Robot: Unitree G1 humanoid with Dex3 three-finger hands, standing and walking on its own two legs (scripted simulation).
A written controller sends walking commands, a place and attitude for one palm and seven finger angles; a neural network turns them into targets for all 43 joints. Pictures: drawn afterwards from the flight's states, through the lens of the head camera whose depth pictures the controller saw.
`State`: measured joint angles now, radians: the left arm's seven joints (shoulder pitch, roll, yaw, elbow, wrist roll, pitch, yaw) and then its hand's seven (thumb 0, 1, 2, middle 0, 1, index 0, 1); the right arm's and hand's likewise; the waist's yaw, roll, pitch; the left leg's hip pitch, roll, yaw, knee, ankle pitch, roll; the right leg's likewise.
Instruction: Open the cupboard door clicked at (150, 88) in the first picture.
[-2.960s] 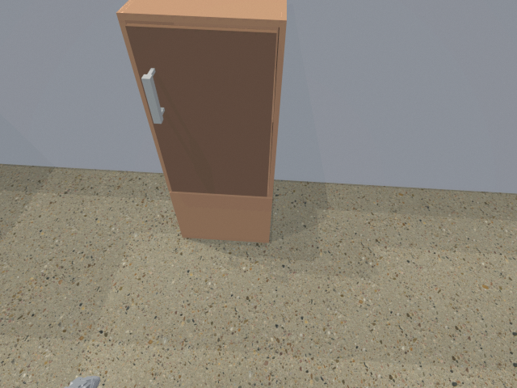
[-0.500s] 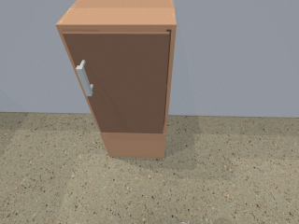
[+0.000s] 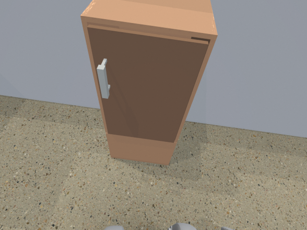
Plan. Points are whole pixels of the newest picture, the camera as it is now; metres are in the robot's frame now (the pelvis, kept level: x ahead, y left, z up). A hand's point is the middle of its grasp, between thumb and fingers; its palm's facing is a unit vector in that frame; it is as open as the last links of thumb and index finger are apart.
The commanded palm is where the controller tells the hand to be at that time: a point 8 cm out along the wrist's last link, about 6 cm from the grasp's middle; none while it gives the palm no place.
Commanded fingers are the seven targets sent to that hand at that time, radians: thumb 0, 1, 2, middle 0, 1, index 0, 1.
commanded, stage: come to a stop and stand still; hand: left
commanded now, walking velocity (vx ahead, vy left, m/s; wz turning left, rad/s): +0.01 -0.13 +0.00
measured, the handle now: (105, 79) +0.58 +0.22 +0.01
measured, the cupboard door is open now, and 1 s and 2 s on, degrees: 0 0 0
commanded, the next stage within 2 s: look again from close up in 0.72 s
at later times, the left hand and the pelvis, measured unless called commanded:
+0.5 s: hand out of the picture -0.02 +0.11 -0.17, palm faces +0.03 -0.98 -0.20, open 7.3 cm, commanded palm none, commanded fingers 0.00 0.90 0.90 -0.20 -0.30 -0.20 -0.30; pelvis -0.03 -0.07 +0.01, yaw +0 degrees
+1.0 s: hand out of the picture -0.04 +0.11 -0.18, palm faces +0.03 -0.99 -0.15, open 7.4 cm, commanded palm none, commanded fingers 0.00 0.90 0.90 -0.20 -0.30 -0.20 -0.30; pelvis -0.03 -0.04 +0.00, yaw -1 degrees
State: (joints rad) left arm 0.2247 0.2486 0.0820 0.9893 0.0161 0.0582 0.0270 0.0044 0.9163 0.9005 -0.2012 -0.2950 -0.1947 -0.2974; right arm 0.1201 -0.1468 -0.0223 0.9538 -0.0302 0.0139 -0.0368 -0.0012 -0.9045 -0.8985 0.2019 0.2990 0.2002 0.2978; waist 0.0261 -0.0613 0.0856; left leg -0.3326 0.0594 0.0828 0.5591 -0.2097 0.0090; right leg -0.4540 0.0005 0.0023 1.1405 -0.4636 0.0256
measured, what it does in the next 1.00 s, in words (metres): steps on the spot: right foot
